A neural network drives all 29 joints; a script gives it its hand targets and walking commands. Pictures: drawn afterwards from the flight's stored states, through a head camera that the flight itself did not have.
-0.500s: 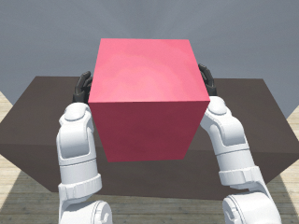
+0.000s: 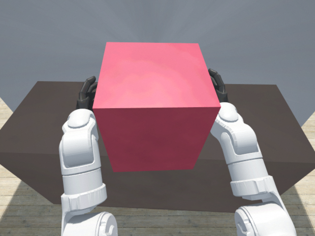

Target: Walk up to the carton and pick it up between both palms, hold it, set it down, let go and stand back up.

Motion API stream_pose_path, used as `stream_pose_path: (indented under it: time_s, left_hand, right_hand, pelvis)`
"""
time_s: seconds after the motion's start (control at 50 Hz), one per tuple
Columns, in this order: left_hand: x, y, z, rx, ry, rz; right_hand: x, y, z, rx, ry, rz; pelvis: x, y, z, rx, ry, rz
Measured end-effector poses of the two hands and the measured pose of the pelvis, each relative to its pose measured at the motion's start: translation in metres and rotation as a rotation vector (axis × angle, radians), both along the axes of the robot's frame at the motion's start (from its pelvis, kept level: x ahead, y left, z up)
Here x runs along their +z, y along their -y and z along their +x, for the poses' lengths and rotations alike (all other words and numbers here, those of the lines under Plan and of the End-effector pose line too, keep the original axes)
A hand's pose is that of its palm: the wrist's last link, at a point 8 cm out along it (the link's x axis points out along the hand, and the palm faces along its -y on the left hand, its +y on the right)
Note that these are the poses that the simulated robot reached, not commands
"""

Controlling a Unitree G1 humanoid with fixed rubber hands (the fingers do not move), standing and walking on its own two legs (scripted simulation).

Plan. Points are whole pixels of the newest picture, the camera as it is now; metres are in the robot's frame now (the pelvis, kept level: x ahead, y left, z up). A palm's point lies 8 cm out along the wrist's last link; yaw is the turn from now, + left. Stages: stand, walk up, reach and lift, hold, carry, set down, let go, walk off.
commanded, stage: hold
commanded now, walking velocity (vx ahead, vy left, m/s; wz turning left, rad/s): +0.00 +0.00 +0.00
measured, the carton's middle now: (153, 111) +0.36 +0.00 +0.14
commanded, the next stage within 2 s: set down in 0.22 s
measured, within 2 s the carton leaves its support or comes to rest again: neither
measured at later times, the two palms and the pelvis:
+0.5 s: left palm (78, 123) +0.32 +0.17 +0.16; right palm (211, 108) +0.34 -0.14 +0.15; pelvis -0.01 +0.00 +0.00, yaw +0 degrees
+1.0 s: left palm (93, 113) +0.37 +0.14 +0.14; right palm (213, 104) +0.38 -0.16 +0.13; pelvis +0.01 +0.00 +0.00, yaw +0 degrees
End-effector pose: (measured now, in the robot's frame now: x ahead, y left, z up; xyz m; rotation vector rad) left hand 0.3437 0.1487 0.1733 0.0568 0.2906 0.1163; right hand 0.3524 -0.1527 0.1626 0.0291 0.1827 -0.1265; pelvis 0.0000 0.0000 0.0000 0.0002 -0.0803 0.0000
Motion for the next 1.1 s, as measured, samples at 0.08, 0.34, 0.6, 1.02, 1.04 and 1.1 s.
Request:
stream_pose_path:
  time_s: [0.08,0.34,0.6,1.02,1.04,1.1]
  left_hand:
    - [0.001,0.000,0.000,0.000,0.004,0.004]
    - [0.002,-0.004,-0.009,0.004,0.026,-0.014]
    - [-0.011,-0.017,-0.014,0.050,-0.005,0.005]
    - [-0.032,0.003,0.022,0.021,-0.014,0.000]
    - [-0.032,0.002,0.022,0.024,-0.013,0.000]
    - [-0.032,-0.001,0.022,0.030,-0.012,0.006]
  right_hand:
    - [0.000,0.000,0.000,0.000,0.004,0.005]
    - [0.002,-0.003,-0.008,0.004,0.025,0.005]
    - [-0.010,-0.019,0.002,0.049,-0.009,0.006]
    - [-0.033,0.002,0.027,0.020,-0.022,-0.033]
    - [-0.033,0.001,0.028,0.024,-0.021,-0.033]
    - [-0.034,-0.002,0.030,0.031,-0.020,-0.029]
  pelvis:
    - [0.000,-0.001,-0.001,0.001,-0.006,0.000]
    - [0.000,-0.001,-0.001,-0.008,0.020,0.000]
    - [0.001,-0.002,-0.019,0.012,-0.037,-0.004]
    - [0.000,-0.002,0.015,0.004,-0.061,0.000]
    - [0.000,-0.002,0.015,0.006,-0.058,0.000]
    - [0.000,0.001,0.016,0.010,-0.053,0.001]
